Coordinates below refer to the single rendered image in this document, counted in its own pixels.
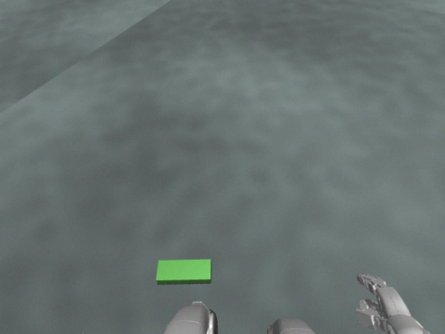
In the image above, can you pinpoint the right robot hand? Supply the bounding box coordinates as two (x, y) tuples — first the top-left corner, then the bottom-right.
(356, 273), (411, 334)

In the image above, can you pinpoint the carton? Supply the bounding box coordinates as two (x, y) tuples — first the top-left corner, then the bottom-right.
(156, 260), (211, 284)

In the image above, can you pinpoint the right robot arm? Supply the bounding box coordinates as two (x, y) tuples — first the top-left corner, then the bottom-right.
(386, 315), (430, 334)

